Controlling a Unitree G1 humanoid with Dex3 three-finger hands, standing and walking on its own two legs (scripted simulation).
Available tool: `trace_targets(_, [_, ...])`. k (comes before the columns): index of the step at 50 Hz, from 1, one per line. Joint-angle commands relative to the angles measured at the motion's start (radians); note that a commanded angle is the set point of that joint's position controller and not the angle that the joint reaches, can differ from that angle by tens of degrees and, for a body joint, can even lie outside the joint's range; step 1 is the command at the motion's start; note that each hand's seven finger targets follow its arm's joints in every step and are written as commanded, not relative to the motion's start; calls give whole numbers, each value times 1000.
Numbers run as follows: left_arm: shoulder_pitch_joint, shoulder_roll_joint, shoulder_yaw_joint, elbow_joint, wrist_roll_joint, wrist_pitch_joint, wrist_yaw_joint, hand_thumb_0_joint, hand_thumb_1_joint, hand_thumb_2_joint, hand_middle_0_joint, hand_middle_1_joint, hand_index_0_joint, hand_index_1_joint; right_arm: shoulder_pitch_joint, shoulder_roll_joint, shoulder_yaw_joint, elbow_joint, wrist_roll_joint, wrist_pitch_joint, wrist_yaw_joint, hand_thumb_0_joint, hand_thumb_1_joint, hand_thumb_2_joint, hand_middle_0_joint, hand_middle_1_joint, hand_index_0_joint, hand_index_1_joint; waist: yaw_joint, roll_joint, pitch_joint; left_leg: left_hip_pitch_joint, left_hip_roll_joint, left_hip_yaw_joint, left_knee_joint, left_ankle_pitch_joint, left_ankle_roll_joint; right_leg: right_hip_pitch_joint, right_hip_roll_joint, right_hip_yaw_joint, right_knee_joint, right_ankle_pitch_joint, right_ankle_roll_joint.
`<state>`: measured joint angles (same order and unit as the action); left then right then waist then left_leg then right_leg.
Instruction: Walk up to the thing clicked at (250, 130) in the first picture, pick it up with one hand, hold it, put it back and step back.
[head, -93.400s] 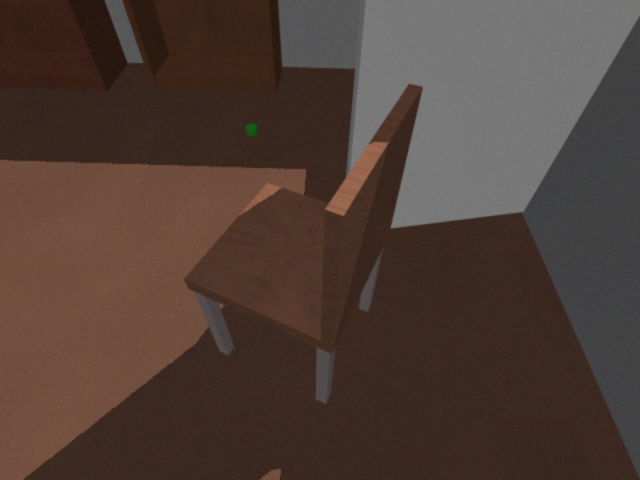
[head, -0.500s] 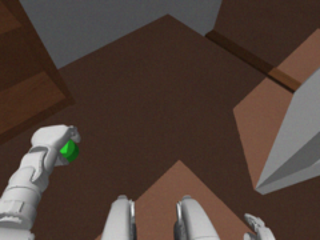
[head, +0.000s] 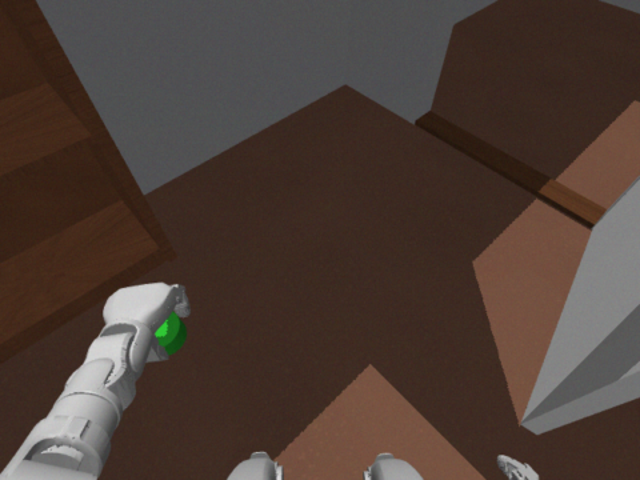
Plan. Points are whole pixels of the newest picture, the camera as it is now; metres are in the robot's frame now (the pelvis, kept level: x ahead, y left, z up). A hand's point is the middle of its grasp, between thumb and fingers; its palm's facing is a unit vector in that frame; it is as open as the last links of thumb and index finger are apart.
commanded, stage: hold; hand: left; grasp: from above
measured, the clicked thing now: (162, 332) +0.35 +0.25 -0.11
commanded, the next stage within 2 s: crouch in 1.98 s
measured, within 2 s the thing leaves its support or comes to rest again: neither
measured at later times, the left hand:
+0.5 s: hand (152, 311) +0.34 +0.23 -0.02, palm faces -0.45 -0.06 -0.89, open 8.5 cm
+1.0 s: hand (152, 316) +0.32 +0.22 +0.00, palm faces -0.45 -0.05 -0.89, open 8.5 cm
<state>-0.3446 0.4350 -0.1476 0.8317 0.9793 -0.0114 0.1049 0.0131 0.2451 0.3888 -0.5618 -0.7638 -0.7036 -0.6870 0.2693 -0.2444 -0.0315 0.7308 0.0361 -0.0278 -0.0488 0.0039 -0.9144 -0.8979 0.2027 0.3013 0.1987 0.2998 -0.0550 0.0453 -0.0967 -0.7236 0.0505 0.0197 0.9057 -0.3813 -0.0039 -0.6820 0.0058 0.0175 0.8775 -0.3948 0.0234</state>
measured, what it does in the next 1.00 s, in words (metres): stands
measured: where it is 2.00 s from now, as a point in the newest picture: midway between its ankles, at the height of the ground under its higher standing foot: outside the picture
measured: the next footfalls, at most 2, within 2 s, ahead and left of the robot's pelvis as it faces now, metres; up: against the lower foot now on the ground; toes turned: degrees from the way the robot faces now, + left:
none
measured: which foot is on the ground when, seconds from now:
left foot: down 0.00-1.00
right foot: down 0.00-1.00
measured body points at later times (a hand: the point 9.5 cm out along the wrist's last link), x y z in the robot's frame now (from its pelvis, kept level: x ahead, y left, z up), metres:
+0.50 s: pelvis +0.03 +0.00 +0.03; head +0.06 -0.01 +0.48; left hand +0.36 +0.23 +0.03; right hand +0.15 -0.27 -0.09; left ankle +0.04 +0.12 -0.69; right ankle +0.02 -0.14 -0.69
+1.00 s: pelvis +0.02 +0.00 +0.04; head +0.04 -0.02 +0.49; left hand +0.34 +0.22 +0.05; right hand +0.16 -0.26 -0.08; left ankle +0.04 +0.12 -0.69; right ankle +0.02 -0.14 -0.69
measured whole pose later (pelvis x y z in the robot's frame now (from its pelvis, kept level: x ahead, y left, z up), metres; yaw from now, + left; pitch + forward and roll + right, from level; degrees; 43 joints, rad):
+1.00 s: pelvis +0.02 +0.00 +0.04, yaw +0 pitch +3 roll +0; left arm -0.27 0.41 -0.22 0.66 0.98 0.02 -0.03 0.02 0.22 0.46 -0.53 -0.81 -0.68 -0.73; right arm 0.21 -0.26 -0.03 0.68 0.06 0.06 -0.06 0.01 -0.91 -0.89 0.20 0.30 0.20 0.30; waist 0.00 0.05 -0.04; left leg -0.34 0.03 0.05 0.55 -0.26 -0.01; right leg -0.33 -0.01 0.04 0.56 -0.29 0.02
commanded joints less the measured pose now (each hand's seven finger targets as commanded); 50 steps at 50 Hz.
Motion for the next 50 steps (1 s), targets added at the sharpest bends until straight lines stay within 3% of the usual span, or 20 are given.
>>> trace_targets(1, [-292,195,58,-190,-1,3,38,0,459,493,-704,-864,-802,-761,-7,-141,-53,-107,1,-38,-9,0,-908,-898,200,300,200,300,12,-7,-266,267,-47,-23,-176,174,6,143,40,-8,-181,168,-30])
trace_targets(3, [-287,213,77,-201,2,4,43,0,461,471,-688,-879,-796,-765,3,-145,-58,-99,1,-38,-11,0,-906,-897,200,300,200,300,10,-1,-284,292,-50,-18,-182,205,5,161,39,-2,-190,198,-29])
trace_targets(7, [-300,211,63,-213,16,15,42,0,433,454,-658,-882,-770,-765,-7,-147,-58,-97,2,-29,-12,0,-907,-896,200,300,200,300,19,-16,-280,336,-54,-8,-203,270,8,211,36,1,-223,268,-23])
trace_targets(8, [-305,200,55,-219,16,14,36,0,420,463,-662,-858,-767,-748,-5,-148,-60,-95,4,-28,-11,0,-907,-897,200,300,200,300,10,-5,-281,349,-54,-4,-210,278,6,215,36,0,-223,272,-26])
trace_targets(9, [-294,210,59,-212,21,15,32,0,450,471,-679,-873,-787,-760,-10,-149,-61,-94,4,-25,-10,0,-907,-896,200,300,200,300,22,-5,-276,355,-55,-3,-218,288,7,228,35,-1,-232,280,-25])
trace_targets(15, [-264,192,45,-221,13,22,-11,0,508,507,-720,-888,-829,-773,-23,-151,-63,-104,9,-10,-8,0,-904,-895,200,300,200,300,31,-14,-251,397,-57,3,-258,347,8,286,37,-3,-267,332,-24])
trace_targets(18, [-262,170,29,-239,8,21,-35,0,504,548,-716,-916,-823,-803,-30,-147,-62,-113,11,-3,-6,0,-904,-896,200,300,200,300,23,-2,-244,418,-57,8,-273,371,8,296,37,-4,-272,350,-27])
trace_targets(21, [-252,203,53,-250,17,17,-46,0,506,555,-714,-913,-821,-800,-33,-153,-64,-124,12,5,-8,0,-901,-894,200,300,200,300,35,-21,-248,432,-58,11,-279,405,13,322,36,-4,-283,389,-24])
trace_targets(23, [-267,186,36,-280,10,15,-51,0,525,578,-740,-912,-842,-805,-47,-150,-62,-137,15,9,-6,0,-904,-896,200,300,200,300,37,-1,-248,459,-58,14,-294,409,12,331,35,-5,-291,384,-25])
trace_targets(25, [-249,190,46,-277,17,16,-52,0,530,572,-732,-921,-839,-810,-48,-152,-62,-138,16,14,-7,0,-902,-895,200,300,200,300,36,-16,-241,468,-55,9,-301,426,13,332,38,-6,-295,396,-25])
trace_targets(28, [-272,196,45,-310,18,17,-49,0,536,596,-735,-929,-840,-819,-63,-150,-60,-148,17,22,-7,0,-900,-894,200,300,200,300,45,-5,-232,477,-57,14,-321,409,13,351,34,-3,-314,385,-25])
trace_targets(29, [-246,173,28,-282,23,21,-54,0,535,587,-736,-927,-842,-816,-64,-147,-60,-149,18,23,-6,0,-901,-895,200,300,200,300,38,-22,-222,478,-60,19,-319,414,16,351,33,-3,-316,397,-22])
trace_targets(31, [-252,194,45,-312,17,22,-59,0,544,585,-730,-942,-841,-826,-67,-153,-61,-149,18,26,-6,0,-901,-895,200,300,200,300,52,-10,-238,488,-58,16,-328,432,14,371,32,-5,-318,410,-24])
trace_targets(34, [-266,181,27,-332,16,22,-72,0,562,594,-736,-963,-851,-842,-76,-149,-58,-156,18,32,-7,0,-899,-894,200,300,200,300,43,-26,-230,499,-61,21,-339,420,19,376,30,-2,-336,412,-20])
trace_targets(43, [-258,184,30,-350,11,39,-80,0,563,600,-736,-976,-851,-855,-115,-144,-47,-171,23,46,-10,0,-901,-895,200,300,200,300,55,-28,-181,514,-61,23,-394,343,20,388,27,-1,-388,329,-22])
trace_targets(45, [-249,167,15,-358,7,38,-86,0,566,597,-744,-965,-856,-847,-127,-142,-45,-177,26,46,-10,0,-902,-895,200,300,200,300,61,-26,-172,517,-60,21,-411,318,18,392,28,-3,-396,297,-26])
trace_targets(47, [-249,188,34,-348,4,36,-90,0,552,582,-715,-992,-837,-865,-131,-145,-45,-175,26,46,-12,0,-902,-895,200,300,200,300,63,-21,-170,521,-56,17,-422,312,16,397,31,-5,-401,283,-29])
trace_targets(50, [-250,181,26,-376,9,30,-96,0,544,602,-714,-995,-832,-872,-140,-142,-42,-181,27,46,-15,0,-901,-895,200,300,200,300,61,-21,-178,540,-58,21,-427,317,18,401,28,0,-409,289,-28])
